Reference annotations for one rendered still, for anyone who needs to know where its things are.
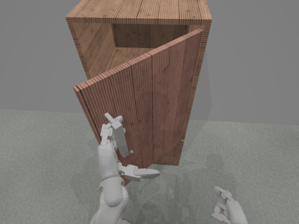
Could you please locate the cupboard door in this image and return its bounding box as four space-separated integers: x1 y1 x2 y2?
73 29 203 186

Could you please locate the robot right hand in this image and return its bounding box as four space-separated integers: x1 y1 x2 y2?
212 186 248 224

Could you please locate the robot left forearm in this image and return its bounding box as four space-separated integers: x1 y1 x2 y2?
89 176 130 224

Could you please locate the handle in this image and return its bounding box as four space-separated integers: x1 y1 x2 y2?
104 113 129 158

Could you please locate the robot left hand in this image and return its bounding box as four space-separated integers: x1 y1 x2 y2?
98 116 160 182

